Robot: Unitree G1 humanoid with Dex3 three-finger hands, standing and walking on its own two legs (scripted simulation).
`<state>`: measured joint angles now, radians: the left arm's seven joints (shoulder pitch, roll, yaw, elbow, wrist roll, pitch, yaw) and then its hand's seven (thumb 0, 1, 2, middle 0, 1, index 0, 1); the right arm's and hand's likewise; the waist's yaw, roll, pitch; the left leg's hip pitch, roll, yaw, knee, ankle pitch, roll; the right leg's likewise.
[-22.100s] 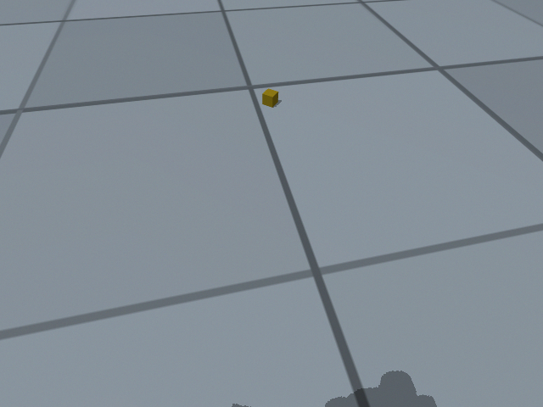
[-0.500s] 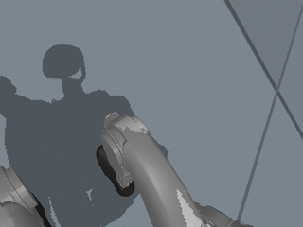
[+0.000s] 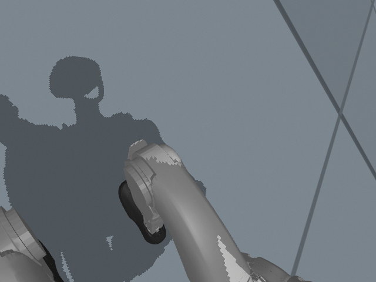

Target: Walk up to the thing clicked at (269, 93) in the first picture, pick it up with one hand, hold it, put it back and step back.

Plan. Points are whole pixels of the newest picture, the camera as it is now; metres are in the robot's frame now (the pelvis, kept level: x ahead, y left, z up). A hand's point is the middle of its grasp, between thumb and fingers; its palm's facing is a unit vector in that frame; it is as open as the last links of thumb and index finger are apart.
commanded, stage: close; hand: left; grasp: from above
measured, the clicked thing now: out of the picture +0.42 +0.36 -0.30
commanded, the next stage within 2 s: settle in 1.26 s
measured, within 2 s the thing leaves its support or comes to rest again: leaves its support in 1.80 s
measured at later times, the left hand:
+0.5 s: hand out of the picture +0.43 +0.35 -0.25, palm faces +0.01 -0.46 -0.89, open 11.7 cm
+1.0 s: hand out of the picture +0.43 +0.35 -0.25, palm faces +0.02 -0.45 -0.89, open 10.9 cm
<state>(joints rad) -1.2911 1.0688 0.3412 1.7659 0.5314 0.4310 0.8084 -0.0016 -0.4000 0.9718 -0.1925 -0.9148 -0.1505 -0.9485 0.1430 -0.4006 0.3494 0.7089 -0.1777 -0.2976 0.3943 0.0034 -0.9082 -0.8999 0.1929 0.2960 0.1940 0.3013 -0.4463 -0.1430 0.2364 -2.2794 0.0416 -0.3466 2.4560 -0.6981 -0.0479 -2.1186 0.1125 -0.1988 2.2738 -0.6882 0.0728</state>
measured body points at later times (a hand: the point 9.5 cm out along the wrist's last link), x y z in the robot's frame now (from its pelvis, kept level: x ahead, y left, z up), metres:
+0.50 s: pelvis +0.00 +0.00 +0.00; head +0.29 +0.13 +0.31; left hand +0.43 +0.37 -0.20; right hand +0.00 -0.25 -0.03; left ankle +0.07 +0.14 -0.30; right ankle +0.12 -0.12 -0.30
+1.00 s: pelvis +0.00 +0.00 +0.00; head +0.29 +0.12 +0.31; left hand +0.43 +0.37 -0.20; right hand +0.01 -0.25 -0.04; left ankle +0.07 +0.14 -0.30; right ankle +0.12 -0.12 -0.30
